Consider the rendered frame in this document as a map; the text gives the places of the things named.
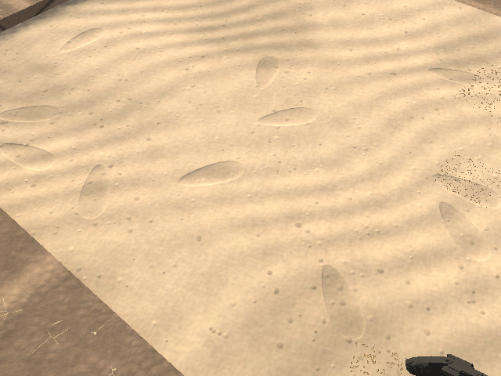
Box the robot right hand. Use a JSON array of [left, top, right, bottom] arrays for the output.
[[405, 354, 488, 376]]

